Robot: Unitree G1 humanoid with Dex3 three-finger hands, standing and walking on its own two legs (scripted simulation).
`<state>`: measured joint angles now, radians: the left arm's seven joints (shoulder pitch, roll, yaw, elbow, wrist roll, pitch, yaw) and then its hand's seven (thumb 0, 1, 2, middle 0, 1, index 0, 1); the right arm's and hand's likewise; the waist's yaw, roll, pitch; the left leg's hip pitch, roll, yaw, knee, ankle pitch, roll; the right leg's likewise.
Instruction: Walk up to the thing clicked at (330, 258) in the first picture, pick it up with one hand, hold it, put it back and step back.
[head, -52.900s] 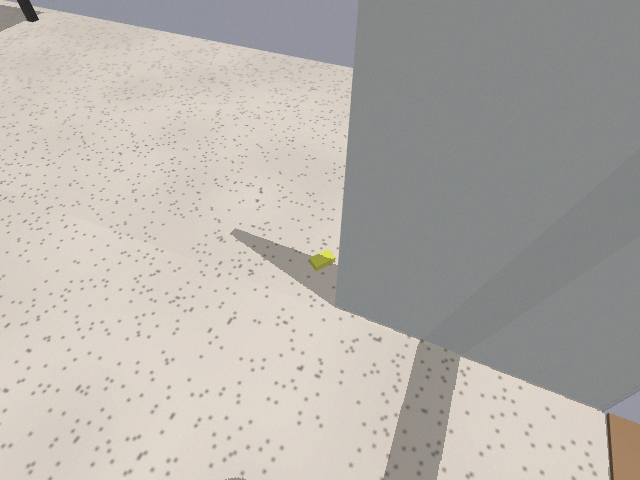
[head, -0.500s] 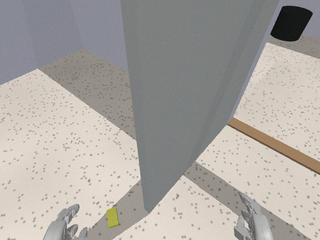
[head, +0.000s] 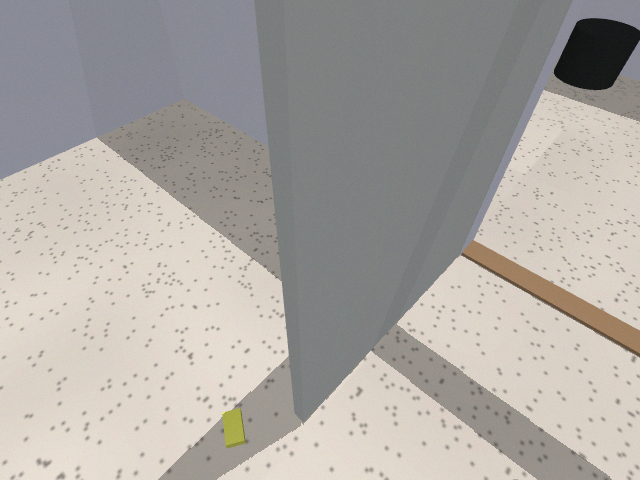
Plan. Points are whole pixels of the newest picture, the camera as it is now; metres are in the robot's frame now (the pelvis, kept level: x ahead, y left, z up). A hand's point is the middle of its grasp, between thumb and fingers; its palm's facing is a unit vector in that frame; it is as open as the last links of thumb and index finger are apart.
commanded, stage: stand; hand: left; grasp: from above
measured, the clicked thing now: (233, 427) +0.40 +0.25 -0.74
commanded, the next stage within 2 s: none
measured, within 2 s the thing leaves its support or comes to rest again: neither
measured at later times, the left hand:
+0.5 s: hand out of the picture +0.04 +0.24 -0.13, palm faces +0.03 -0.94 -0.35, open 7.4 cm
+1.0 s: hand out of the picture +0.07 +0.23 -0.13, palm faces +0.01 -0.95 -0.32, open 7.4 cm
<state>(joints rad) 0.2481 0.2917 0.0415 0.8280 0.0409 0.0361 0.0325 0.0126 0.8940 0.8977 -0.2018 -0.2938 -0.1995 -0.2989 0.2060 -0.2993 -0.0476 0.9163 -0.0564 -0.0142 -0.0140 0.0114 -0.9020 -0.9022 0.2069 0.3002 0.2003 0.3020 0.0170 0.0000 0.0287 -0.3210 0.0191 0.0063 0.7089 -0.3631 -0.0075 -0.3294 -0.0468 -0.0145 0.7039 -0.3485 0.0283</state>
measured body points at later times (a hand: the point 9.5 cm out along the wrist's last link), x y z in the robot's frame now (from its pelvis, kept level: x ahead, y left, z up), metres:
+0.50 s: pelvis -0.01 +0.00 +0.03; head -0.01 -0.01 +0.48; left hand +0.04 +0.29 -0.11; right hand +0.06 -0.28 -0.12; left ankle +0.01 +0.13 -0.72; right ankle +0.02 -0.14 -0.72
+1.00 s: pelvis +0.00 -0.01 +0.03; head +0.00 -0.01 +0.48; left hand +0.07 +0.28 -0.11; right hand +0.06 -0.29 -0.11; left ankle +0.01 +0.13 -0.72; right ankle +0.02 -0.14 -0.72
